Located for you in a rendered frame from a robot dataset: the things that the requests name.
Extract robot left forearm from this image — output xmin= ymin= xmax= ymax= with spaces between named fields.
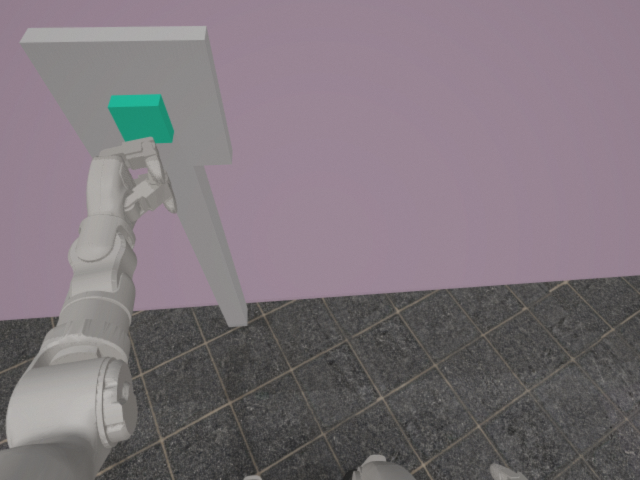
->
xmin=6 ymin=214 xmax=137 ymax=448

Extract left robot upper arm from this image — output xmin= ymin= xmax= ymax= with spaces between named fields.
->
xmin=0 ymin=357 xmax=138 ymax=480

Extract robot left hand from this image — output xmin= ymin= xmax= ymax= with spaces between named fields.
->
xmin=86 ymin=137 xmax=177 ymax=230

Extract right robot shin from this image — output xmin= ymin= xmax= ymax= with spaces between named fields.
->
xmin=360 ymin=455 xmax=386 ymax=467

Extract button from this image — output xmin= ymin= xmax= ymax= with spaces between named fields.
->
xmin=108 ymin=94 xmax=174 ymax=143

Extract panel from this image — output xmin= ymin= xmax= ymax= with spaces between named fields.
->
xmin=19 ymin=26 xmax=248 ymax=327

